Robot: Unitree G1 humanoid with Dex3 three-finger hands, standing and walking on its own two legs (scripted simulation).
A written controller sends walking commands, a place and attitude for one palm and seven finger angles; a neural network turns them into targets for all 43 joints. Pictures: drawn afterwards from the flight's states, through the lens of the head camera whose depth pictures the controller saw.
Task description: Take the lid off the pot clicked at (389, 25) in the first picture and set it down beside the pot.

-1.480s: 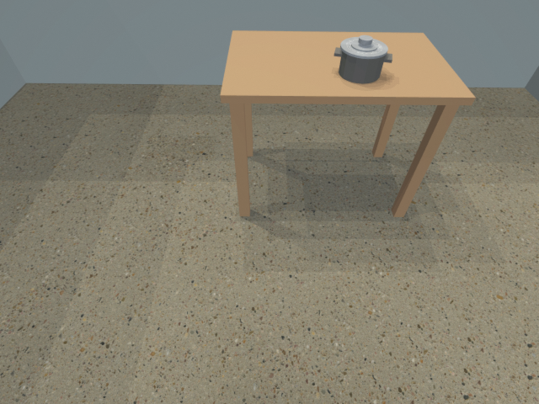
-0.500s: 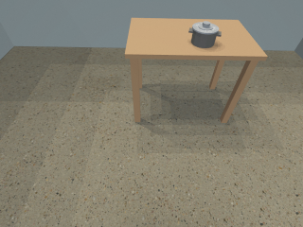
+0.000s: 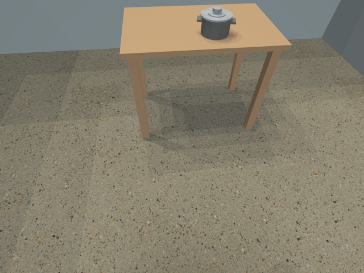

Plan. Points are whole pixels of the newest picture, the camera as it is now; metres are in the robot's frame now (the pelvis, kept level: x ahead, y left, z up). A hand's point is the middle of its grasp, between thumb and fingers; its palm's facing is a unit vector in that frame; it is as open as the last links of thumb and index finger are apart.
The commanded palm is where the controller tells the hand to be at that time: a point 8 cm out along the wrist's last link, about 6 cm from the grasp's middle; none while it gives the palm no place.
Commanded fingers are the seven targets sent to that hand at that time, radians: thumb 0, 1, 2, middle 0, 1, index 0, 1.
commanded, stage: walk to a spot facing it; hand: left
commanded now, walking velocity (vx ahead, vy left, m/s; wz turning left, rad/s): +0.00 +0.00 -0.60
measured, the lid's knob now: (217, 9) +1.27 -0.08 +0.03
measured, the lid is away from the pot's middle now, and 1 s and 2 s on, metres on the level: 0.00 0.00 0.00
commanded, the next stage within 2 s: turn to face it in 1.94 s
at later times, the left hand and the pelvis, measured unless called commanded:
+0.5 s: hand out of the picture +0.06 +0.19 -0.14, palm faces -0.11 -0.97 -0.22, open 7.4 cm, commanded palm none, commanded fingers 0.00 0.90 0.90 -0.20 -0.30 -0.20 -0.30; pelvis +0.05 -0.01 +0.02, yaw -13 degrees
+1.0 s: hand (156, 175) +0.42 +0.12 -0.16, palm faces -0.54 -0.83 -0.16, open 7.4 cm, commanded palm none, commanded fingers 0.00 0.90 0.90 -0.20 -0.30 -0.20 -0.30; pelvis +0.23 +0.00 +0.01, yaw -33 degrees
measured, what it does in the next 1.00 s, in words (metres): walks ahead, turning right: left foot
